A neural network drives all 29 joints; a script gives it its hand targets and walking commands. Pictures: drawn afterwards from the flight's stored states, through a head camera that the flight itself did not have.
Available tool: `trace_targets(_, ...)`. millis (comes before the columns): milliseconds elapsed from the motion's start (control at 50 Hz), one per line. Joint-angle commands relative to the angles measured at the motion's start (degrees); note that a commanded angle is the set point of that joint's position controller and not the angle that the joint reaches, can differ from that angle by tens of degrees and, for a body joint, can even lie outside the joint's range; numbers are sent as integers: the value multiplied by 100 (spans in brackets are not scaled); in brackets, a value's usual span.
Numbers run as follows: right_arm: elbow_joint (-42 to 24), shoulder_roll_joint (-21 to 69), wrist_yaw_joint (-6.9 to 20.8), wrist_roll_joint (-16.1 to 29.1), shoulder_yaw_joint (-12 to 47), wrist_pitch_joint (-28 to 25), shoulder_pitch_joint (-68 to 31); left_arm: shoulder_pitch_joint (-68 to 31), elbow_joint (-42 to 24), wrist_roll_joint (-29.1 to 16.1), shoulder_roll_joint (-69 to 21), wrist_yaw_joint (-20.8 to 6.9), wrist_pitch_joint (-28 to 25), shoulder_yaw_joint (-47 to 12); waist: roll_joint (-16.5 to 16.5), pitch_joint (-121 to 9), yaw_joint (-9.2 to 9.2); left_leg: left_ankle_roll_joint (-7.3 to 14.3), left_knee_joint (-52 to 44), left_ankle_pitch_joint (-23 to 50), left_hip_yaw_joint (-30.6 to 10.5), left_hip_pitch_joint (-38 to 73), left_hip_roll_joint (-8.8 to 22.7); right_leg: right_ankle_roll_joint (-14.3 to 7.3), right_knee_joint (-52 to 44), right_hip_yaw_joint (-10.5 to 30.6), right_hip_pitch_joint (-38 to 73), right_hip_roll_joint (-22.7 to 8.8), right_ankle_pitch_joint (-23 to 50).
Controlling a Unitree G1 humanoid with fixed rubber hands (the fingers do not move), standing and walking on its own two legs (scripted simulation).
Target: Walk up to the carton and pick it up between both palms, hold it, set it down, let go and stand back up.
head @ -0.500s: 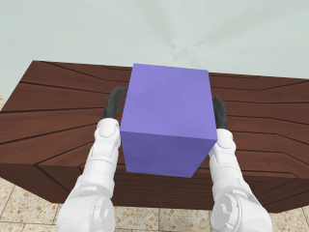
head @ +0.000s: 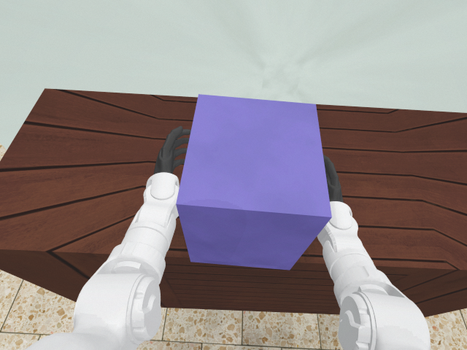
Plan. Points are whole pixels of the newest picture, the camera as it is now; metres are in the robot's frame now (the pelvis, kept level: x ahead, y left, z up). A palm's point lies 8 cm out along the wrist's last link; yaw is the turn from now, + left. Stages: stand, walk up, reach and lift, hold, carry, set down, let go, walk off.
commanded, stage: set down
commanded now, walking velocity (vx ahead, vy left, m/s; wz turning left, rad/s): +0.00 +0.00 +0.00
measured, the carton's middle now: (248, 189) +0.38 -0.02 +0.01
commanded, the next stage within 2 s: none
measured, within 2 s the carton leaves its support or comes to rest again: neither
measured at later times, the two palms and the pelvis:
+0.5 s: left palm (142, 161) +0.40 +0.16 +0.07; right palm (376, 188) +0.37 -0.25 +0.05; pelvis -0.01 +0.00 +0.00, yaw +0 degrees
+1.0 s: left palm (133, 120) +0.41 +0.16 +0.15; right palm (399, 140) +0.40 -0.24 +0.15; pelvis -0.03 -0.01 +0.00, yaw +0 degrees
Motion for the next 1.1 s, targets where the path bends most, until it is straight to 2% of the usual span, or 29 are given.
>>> trace_targets(0, -449, -1241, -240, 1018, 789, -577, -3291, -2664, -163, -1059, 729, 164, -739, -947, 270, -4230, 29, -611, 577, 3273, 375, -563, -268, -150, 972, -96, 2152, 254, 3434)
trace_targets(60, 30, -1435, -215, 1248, 1035, -544, -3031, -2443, 331, -1154, 745, 91, -783, -971, 163, -3909, -2, -627, 593, 3575, 302, -296, -196, -178, 900, -128, 1863, 306, 3220)
trace_targets(80, -242, -1551, -200, 1358, 1097, -555, -3177, -2501, 114, -1206, 863, 84, -778, -899, 147, -4163, 71, -640, 607, 3774, 291, -104, -185, -181, 861, -120, 1872, 322, 3308)
trace_targets(140, -117, -1705, -94, 1715, 1297, -517, -3134, -2518, 318, -1386, 954, 28, -791, -1046, 139, -4158, -13, -660, 655, 4006, 214, 2, -159, -203, 852, -87, 1664, 342, 3413)
trace_targets(260, -581, -2054, 61, 2246, 1626, -358, -3094, -2524, -373, -1563, 1341, -37, -655, -980, 41, -4302, 72, -634, 592, 4415, 154, 127, -172, -141, 924, 19, 1924, 370, 3892)
trace_targets(320, -727, -2308, 133, 2448, 1650, -200, -3188, -2687, -699, -1752, 1418, -62, -553, -1178, 4, -4283, -50, -617, 598, 4396, 82, 362, -155, -153, 871, -18, 1767, 409, 3706)
trace_targets(340, -834, -2250, 146, 2528, 1752, -134, -3249, -2752, -624, -1808, 1531, -90, -529, -1144, -42, -4179, 61, -574, 567, 4152, 73, 233, -169, -153, 847, 25, 1780, 378, 3500)
trace_targets(360, -730, -2246, 164, 2557, 1785, -4, -3265, -2773, -426, -1870, 1535, -109, -492, -1200, -194, -3914, 11, -510, 471, 3750, 90, 105, -184, -134, 818, 16, 1753, 355, 3276)
trace_targets(380, -943, -2373, 190, 2629, 1784, 76, -3380, -2858, -735, -1965, 1657, -109, -432, -1243, -142, -4156, 11, -502, 421, 3727, 89, 161, -177, -134, 793, 31, 1850, 348, 3348)
trace_targets(400, -896, -2341, 206, 2618, 1812, 179, -3476, -2946, -459, -1996, 1732, -141, -400, -1185, -286, -3871, 75, -424, 333, 3185, 109, -154, -224, -108, 783, 48, 1869, 292, 3056)
trace_targets(420, -770, -2275, 233, 2624, 1865, 287, -3460, -2938, -204, -2093, 1676, -178, -395, -1322, -393, -3569, 3, -329, 241, 2742, 105, -340, -242, -98, 807, 40, 1815, 247, 2740)
trace_targets(440, -1313, -2490, 228, 2673, 1812, 329, -3797, -3223, -521, -2198, 1882, -169, -347, -1275, -338, -3980, 93, -324, 163, 2510, 134, -303, -242, -96, 780, 41, 1890, 248, 2583)
trace_targets(480, -997, -2313, 275, 2725, 1842, 528, -3961, -3341, 52, -2338, 1822, -187, -227, -1420, -407, -3365, 95, -219, 104, 1820, 94, -631, -260, -110, 744, 16, 1515, 212, 1742)
trace_targets(500, -1313, -2500, 296, 2728, 1774, 597, -4173, -3556, -226, -2464, 1984, -159, -201, -1392, -442, -3650, 129, -182, 76, 1670, 120, -498, -257, -105, 722, -16, 1499, 220, 1493)
trace_targets(560, -1228, -2489, 354, 2746, 1676, 843, -4630, -3899, 170, -2747, 1939, -110, 19, -1654, -395, -3502, 117, -185, 116, 1181, 47, -560, -197, -140, 681, -100, 879, 238, 741)
trace_targets(600, -1802, -2770, 350, 2723, 1504, 959, -4855, -4144, -482, -2875, 2069, -51, 245, -1712, -212, -4041, 122, -264, 155, 1391, 81, -215, -200, -165, 641, -168, 965, 267, 903)
trace_targets(640, -1405, -2689, 306, 2707, 1513, 1172, -4815, -4145, 32, -2915, 2051, -78, 479, -1807, -278, -3648, 72, -259, 180, 1325, 50, -344, -207, -158, 642, -142, 945, 242, 837)
trace_targets(660, -1581, -2784, 270, 2670, 1384, 1248, -4835, -4205, -297, -2888, 2162, -85, 594, -1778, -215, -3855, 13, -281, 155, 1447, 71, -199, -216, -153, 629, -145, 1024, 237, 1050)
trace_targets(680, -1547, -2769, 249, 2703, 1462, 1360, -4812, -4272, -357, -2864, 2223, -100, 743, -1743, -111, -3860, 107, -312, 148, 1580, 60, -118, -200, -153, 612, -151, 1103, 241, 1146)
trace_targets(700, -1159, -2678, 227, 2695, 1522, 1494, -4715, -4126, -3, -2802, 2145, -129, 903, -1726, -258, -3470, 42, -301, 137, 1540, 55, -176, -218, -131, 595, -141, 1090, 238, 1170)
trace_targets(760, -1509, -2826, 121, 2763, 1563, 1729, -4741, -4135, -625, -2601, 2387, -170, 1337, -1428, -233, -3840, 161, -381, 62, 2194, 134, 68, -258, -34, 565, -100, 1753, 253, 2042)
trace_targets(780, -1292, -2809, 77, 2796, 1585, 1826, -4715, -4125, -527, -2552, 2444, -191, 1461, -1372, -262, -3606, 155, -401, 20, 2224, 131, 19, -276, -8, 565, -99, 1866, 246, 2192)
trace_targets(860, -1501, -2880, -2, 2860, 1580, 2093, -4829, -4302, -1359, -2375, 2543, -175, 1881, -1109, -131, -3951, 201, -488, -38, 2746, 198, 197, -322, 68, 620, -108, 2282, 297, 2905)
trace_targets(900, -2090, -3047, -13, 2981, 1564, 2173, -4747, -4213, -2353, -2369, 2553, -137, 2156, -1001, -32, -4473, 250, -567, -15, 3339, 197, 561, -324, 65, 631, -128, 2634, 367, 3563)
trace_targets(920, -1940, -2973, -26, 2961, 1576, 2298, -4838, -4330, -2179, -2399, 2588, -151, 2240, -980, -136, -4192, 249, -549, -45, 3191, 193, 370, -335, 99, 654, -100, 2584, 351, 3403)
trace_targets(940, -2183, -3047, -41, 2984, 1547, 2335, -4644, -4184, -2595, -2348, 2578, -165, 2367, -932, -40, -4341, 214, -556, -64, 3402, 200, 596, -357, 95, 640, -147, 2657, 371, 3628)
trace_targets(980, -2241, -3151, -38, 3011, 1511, 2500, -4649, -4083, -2718, -2310, 2644, -183, 2677, -859, -78, -4065, 250, -574, -141, 3262, 214, 586, -372, 126, 600, -142, 2730, 390, 3468)
trace_targets(1060, -2202, -3038, -67, 2973, 1563, 2776, -4345, -3906, -2775, -2331, 2685, -310, 2967, -827, -207, -3539, 184, -485, -377, 2694, 229, 397, -399, 139, 527, -89, 2962, 339, 2977)
trace_targets(1080, -2392, -3059, -55, 2974, 1577, 2805, -4567, -4057, -2739, -2379, 2802, -315, 2963, -771, -340, -3604, 254, -423, -396, 2489, 248, 198, -420, 151, 557, -36, 3021, 322, 2804)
